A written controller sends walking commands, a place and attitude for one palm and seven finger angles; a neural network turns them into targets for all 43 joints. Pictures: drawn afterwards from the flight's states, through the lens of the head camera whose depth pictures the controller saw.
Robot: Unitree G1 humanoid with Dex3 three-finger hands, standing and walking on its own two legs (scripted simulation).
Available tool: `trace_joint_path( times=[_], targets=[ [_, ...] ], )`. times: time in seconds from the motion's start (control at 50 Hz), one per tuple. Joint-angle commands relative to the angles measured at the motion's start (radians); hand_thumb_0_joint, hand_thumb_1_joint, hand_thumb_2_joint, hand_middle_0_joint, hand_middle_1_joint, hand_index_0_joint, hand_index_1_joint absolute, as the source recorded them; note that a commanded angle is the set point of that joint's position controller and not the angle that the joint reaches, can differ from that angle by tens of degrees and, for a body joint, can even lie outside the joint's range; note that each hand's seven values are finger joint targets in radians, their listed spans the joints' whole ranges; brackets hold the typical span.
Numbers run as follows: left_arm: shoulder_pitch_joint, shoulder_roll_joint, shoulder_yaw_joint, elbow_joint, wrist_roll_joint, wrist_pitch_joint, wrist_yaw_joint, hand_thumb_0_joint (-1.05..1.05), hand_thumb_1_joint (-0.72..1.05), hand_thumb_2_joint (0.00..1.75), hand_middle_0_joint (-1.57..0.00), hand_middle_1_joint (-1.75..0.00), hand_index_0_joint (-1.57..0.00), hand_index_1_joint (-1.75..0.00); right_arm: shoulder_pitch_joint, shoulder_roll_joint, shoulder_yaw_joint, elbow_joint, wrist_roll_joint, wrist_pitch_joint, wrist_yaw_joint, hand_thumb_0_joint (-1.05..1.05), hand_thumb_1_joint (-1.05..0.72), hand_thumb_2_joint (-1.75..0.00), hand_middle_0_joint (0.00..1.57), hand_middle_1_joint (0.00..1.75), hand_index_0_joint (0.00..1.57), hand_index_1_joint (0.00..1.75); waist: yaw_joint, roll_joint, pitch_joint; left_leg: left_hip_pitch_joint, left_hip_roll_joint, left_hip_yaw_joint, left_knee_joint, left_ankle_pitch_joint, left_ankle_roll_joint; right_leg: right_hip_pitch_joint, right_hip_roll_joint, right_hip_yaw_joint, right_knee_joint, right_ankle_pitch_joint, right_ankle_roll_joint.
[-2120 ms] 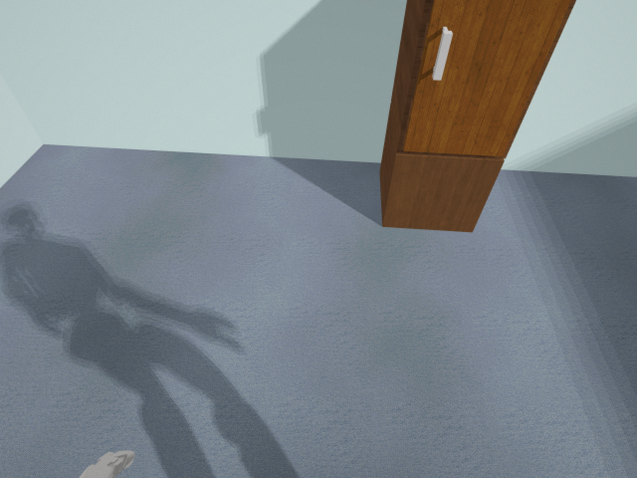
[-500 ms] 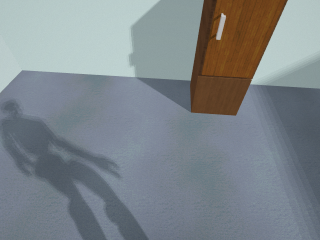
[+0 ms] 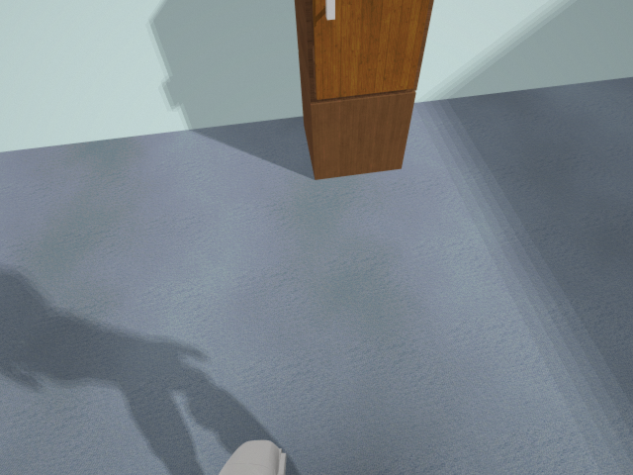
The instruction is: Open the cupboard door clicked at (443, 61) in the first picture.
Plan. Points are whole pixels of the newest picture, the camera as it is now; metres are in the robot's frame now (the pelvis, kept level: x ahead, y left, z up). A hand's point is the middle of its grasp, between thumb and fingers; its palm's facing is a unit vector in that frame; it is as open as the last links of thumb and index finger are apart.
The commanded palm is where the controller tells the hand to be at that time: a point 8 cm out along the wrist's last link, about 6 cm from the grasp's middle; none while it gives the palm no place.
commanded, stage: walk to a spot facing it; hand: left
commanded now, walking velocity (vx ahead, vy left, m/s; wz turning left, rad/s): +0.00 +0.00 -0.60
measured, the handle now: out of the picture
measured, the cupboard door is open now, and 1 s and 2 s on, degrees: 0 0 0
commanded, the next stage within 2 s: turn to face it in 1.84 s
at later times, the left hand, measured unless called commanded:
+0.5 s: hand (148, 459) +0.14 +0.27 -0.16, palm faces -0.22 -0.96 -0.18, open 7.4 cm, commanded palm none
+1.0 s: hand (323, 312) +0.40 +0.03 -0.18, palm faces -0.62 -0.78 -0.11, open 7.4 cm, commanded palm none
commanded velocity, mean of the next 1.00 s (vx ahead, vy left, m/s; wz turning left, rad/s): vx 0.31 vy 0.00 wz -0.55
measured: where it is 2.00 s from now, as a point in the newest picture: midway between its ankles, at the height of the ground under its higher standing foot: (411, 367)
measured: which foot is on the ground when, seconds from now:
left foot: up 0.00-0.34, down 0.36-0.92, up 0.94-1.00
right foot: down 0.00-0.36, up 0.38-0.92, down 0.94-1.00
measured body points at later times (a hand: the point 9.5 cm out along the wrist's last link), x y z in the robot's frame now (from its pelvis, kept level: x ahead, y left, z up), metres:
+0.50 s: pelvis +0.04 +0.07 +0.02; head +0.04 +0.12 +0.46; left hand +0.16 +0.32 -0.14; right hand +0.03 -0.19 -0.10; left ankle +0.02 +0.16 -0.73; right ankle +0.02 -0.09 -0.64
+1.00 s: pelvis +0.19 -0.02 -0.02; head +0.24 -0.02 +0.43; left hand +0.43 +0.08 -0.17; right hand -0.05 -0.10 -0.14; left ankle +0.08 +0.15 -0.63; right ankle +0.21 -0.10 -0.73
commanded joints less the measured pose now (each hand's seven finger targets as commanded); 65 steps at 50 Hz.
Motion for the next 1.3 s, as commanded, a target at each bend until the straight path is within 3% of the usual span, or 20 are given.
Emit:
trace_joint_path(
  times=[0.0, 0.18, 0.28, 0.3, 0.34, 0.36, 0.4, 0.5, 0.58, 0.76, 0.86, 0.88, 0.9, 0.92, 0.94, 0.96, 1.02, 1.08, 1.18, 1.28],
  targets=[
    [0.026, 0.214, 0.064, -0.070, -0.005, -0.027, 0.021, 0.00, 0.90, 0.90, -0.20, -0.30, -0.20, -0.30, -0.017, -0.093, -0.028, -0.082, -0.006, -0.030, -0.012, 0.00, -0.90, -0.90, 0.20, 0.30, 0.20, 0.30, -0.002, -0.096, -0.170, -0.060, 0.012, -0.041, -0.011, 0.050, -0.020, 0.169, -0.237, 0.349, -0.255, 0.273, -0.081],
    [0.094, 0.218, 0.074, -0.047, 0.005, -0.040, 0.008, 0.00, 0.90, 0.90, -0.20, -0.30, -0.20, -0.30, -0.080, -0.096, -0.022, -0.137, -0.008, -0.062, -0.002, 0.00, -0.90, -0.90, 0.20, 0.30, 0.20, 0.30, 0.050, -0.168, -0.149, -0.037, -0.010, -0.025, -0.296, -0.043, -0.013, 0.204, -0.220, 0.501, -0.351, -0.141, -0.136],
    [-0.010, 0.230, 0.078, -0.079, 0.002, -0.032, 0.003, 0.00, 0.90, 0.90, -0.20, -0.30, -0.20, -0.30, 0.073, -0.087, -0.022, -0.107, 0.004, -0.085, -0.008, 0.00, -0.90, -0.90, 0.20, 0.30, 0.20, 0.30, -0.024, -0.187, -0.153, 0.325, -0.063, -0.005, -0.641, 0.029, 0.028, -0.035, -0.139, 0.470, -0.286, -0.158, -0.082],
    [-0.049, 0.210, 0.074, -0.094, -0.002, -0.030, -0.001, 0.00, 0.90, 0.90, -0.20, -0.30, -0.20, -0.30, 0.157, -0.113, -0.028, -0.083, 0.006, -0.091, -0.017, 0.00, -0.90, -0.90, 0.20, 0.30, 0.20, 0.30, -0.070, -0.120, -0.163, 0.531, -0.033, -0.021, -0.743, 0.064, 0.041, -0.196, -0.084, 0.406, -0.214, -0.228, -0.034],
    [-0.096, 0.116, 0.062, -0.147, -0.012, -0.034, -0.020, 0.00, 0.90, 0.90, -0.20, -0.30, -0.20, -0.30, 0.248, -0.276, -0.063, -0.075, -0.008, -0.095, -0.027, 0.00, -0.90, -0.90, 0.20, 0.30, 0.20, 0.30, -0.128, 0.313, -0.117, 0.662, 0.408, -0.502, -0.981, -0.336, 0.144, -0.544, 0.053, 0.100, 0.235, -0.303, 0.067],
    [-0.145, 0.161, 0.071, -0.164, -0.001, -0.041, -0.024, 0.00, 0.90, 0.90, -0.20, -0.30, -0.20, -0.30, 0.206, -0.260, -0.052, -0.098, -0.001, -0.093, -0.024, 0.00, -0.90, -0.90, 0.20, 0.30, 0.20, 0.30, -0.113, 0.199, -0.032, 0.487, 0.473, -0.525, -1.019, -0.364, 0.195, -0.509, -0.043, 0.083, 0.339, -0.230, 0.082],
    [-0.091, 0.170, 0.089, -0.110, 0.018, -0.029, -0.041, 0.00, 0.90, 0.90, -0.20, -0.30, -0.20, -0.30, 0.121, -0.162, -0.023, -0.105, -0.011, -0.106, -0.020, 0.00, -0.90, -0.90, 0.20, 0.30, 0.20, 0.30, -0.039, 0.113, 0.047, 0.336, 0.343, -0.343, -1.017, -0.253, 0.149, -0.444, -0.064, 0.055, 0.496, -0.088, 0.098],
    [-0.025, 0.089, 0.071, -0.067, 0.019, -0.007, -0.054, 0.00, 0.90, 0.90, -0.20, -0.30, -0.20, -0.30, 0.200, -0.094, 0.002, -0.068, -0.004, -0.134, -0.028, 0.00, -0.90, -0.90, 0.20, 0.30, 0.20, 0.30, -0.008, 0.127, 0.035, 0.355, 0.211, -0.036, -0.958, 0.138, 0.067, -0.440, -0.079, 0.009, 0.657, 0.123, 0.115],
    [-0.077, 0.070, 0.062, -0.070, 0.017, 0.000, -0.050, 0.00, 0.90, 0.90, -0.20, -0.30, -0.20, -0.30, 0.311, -0.059, 0.013, -0.019, 0.000, -0.145, -0.035, 0.00, -0.90, -0.90, 0.20, 0.30, 0.20, 0.30, -0.027, 0.125, 0.040, 0.439, 0.218, 0.033, -0.917, 0.398, 0.038, -0.517, -0.097, -0.011, 0.677, 0.166, 0.119],
    [-0.328, 0.019, 0.024, -0.107, 0.009, -0.023, -0.058, 0.00, 0.90, 0.90, -0.20, -0.30, -0.20, -0.30, 0.502, -0.044, 0.013, 0.097, -0.021, -0.143, -0.041, 0.00, -0.90, -0.90, 0.20, 0.30, 0.20, 0.30, -0.112, 0.122, 0.065, 0.656, 0.267, 0.148, -0.844, 0.818, 0.116, -0.484, -0.092, -0.178, 0.279, 0.064, 0.063],
    [-0.103, 0.073, 0.040, -0.034, 0.011, -0.053, -0.038, 0.00, 0.90, 0.90, -0.20, -0.30, -0.20, -0.30, 0.455, -0.110, -0.008, 0.095, -0.008, -0.136, -0.035, 0.00, -0.90, -0.90, 0.20, 0.30, 0.20, 0.30, 0.010, 0.174, -0.124, 0.628, 0.265, 0.261, -0.476, 1.351, 0.087, -0.042, 0.029, -0.260, 0.030, -0.006, -0.026],
    [0.026, 0.109, 0.055, 0.004, 0.015, -0.066, -0.033, 0.00, 0.90, 0.90, -0.20, -0.30, -0.20, -0.30, 0.416, -0.114, -0.009, 0.079, -0.002, -0.135, -0.030, 0.00, -0.90, -0.90, 0.20, 0.30, 0.20, 0.30, 0.079, 0.166, -0.191, 0.485, 0.264, 0.267, -0.285, 1.203, 0.067, 0.206, 0.007, -0.226, -0.055, 0.064, -0.051],
    [0.156, 0.196, 0.074, 0.042, 0.016, -0.073, -0.023, 0.00, 0.90, 0.90, -0.20, -0.30, -0.20, -0.30, 0.404, -0.075, -0.002, 0.060, 0.016, -0.134, -0.016, 0.00, -0.90, -0.90, 0.20, 0.30, 0.20, 0.30, 0.135, 0.020, -0.300, 0.181, 0.217, 0.276, -0.008, 0.701, 0.041, 0.553, -0.181, -0.016, -0.075, 0.165, -0.127],
    [0.242, 0.271, 0.089, 0.060, -0.002, -0.079, -0.007, 0.00, 0.90, 0.90, -0.20, -0.30, -0.20, -0.30, 0.402, -0.004, 0.006, 0.025, 0.024, -0.143, -0.019, 0.00, -0.90, -0.90, 0.20, 0.30, 0.20, 0.30, 0.124, -0.145, -0.422, -0.131, 0.036, 0.201, 0.356, -0.180, -0.012, 0.760, -0.477, 0.508, -0.125, 0.370, -0.269],
    [0.212, 0.288, 0.094, 0.051, -0.024, -0.069, 0.005, 0.00, 0.90, 0.90, -0.20, -0.30, -0.20, -0.30, 0.300, -0.032, -0.002, -0.011, 0.020, -0.142, -0.023, 0.00, -0.90, -0.90, 0.20, 0.30, 0.20, 0.30, 0.126, -0.072, -0.382, -0.200, 0.054, 0.045, 0.423, -0.159, 0.021, 0.693, -0.491, 0.520, -0.216, 0.355, -0.300],
    [0.147, 0.247, 0.087, 0.041, -0.024, -0.063, 0.010, 0.00, 0.90, 0.90, -0.20, -0.30, -0.20, -0.30, 0.244, -0.026, -0.009, -0.026, 0.013, -0.139, -0.020, 0.00, -0.90, -0.90, 0.20, 0.30, 0.20, 0.30, 0.096, 0.010, -0.212, -0.229, 0.095, 0.020, 0.411, -0.054, 0.032, 0.533, -0.469, 0.418, -0.259, 0.298, -0.277],
    [-0.008, 0.136, 0.048, 0.022, -0.012, -0.088, 0.018, 0.00, 0.90, 0.90, -0.20, -0.30, -0.20, -0.30, 0.259, 0.012, -0.004, 0.009, -0.012, -0.100, -0.011, 0.00, -0.90, -0.90, 0.20, 0.30, 0.20, 0.30, -0.025, 0.038, -0.015, -0.080, 0.163, 0.003, 0.226, 0.056, 0.013, 0.061, -0.360, 0.214, -0.357, 0.206, -0.164],
    [-0.045, 0.117, 0.042, 0.026, 0.003, -0.104, 0.016, 0.00, 0.90, 0.90, -0.20, -0.30, -0.20, -0.30, 0.337, 0.047, -0.004, 0.024, -0.015, -0.077, -0.002, 0.00, -0.90, -0.90, 0.20, 0.30, 0.20, 0.30, -0.095, -0.045, -0.010, -0.010, 0.151, 0.033, 0.058, 0.103, -0.007, -0.067, -0.266, 0.074, -0.371, 0.209, -0.131],
    [0.002, 0.117, 0.042, 0.044, 0.002, -0.112, 0.006, 0.00, 0.90, 0.90, -0.20, -0.30, -0.20, -0.30, 0.176, 0.034, -0.007, -0.038, -0.017, -0.091, 0.025, 0.00, -0.90, -0.90, 0.20, 0.30, 0.20, 0.30, -0.059, -0.176, 0.001, -0.010, 0.126, 0.066, -0.256, 0.249, -0.017, -0.036, -0.200, 0.060, -0.356, 0.126, -0.109],
    [0.088, 0.150, 0.052, 0.055, 0.002, -0.104, 0.009, 0.00, 0.90, 0.90, -0.20, -0.30, -0.20, -0.30, 0.023, 0.000, -0.009, -0.087, -0.017, -0.120, 0.030, 0.00, -0.90, -0.90, 0.20, 0.30, 0.20, 0.30, 0.003, -0.149, -0.040, 0.059, 0.059, 0.108, -0.486, 0.188, 0.004, 0.142, -0.238, 0.143, -0.254, 0.257, -0.098]
  ],
)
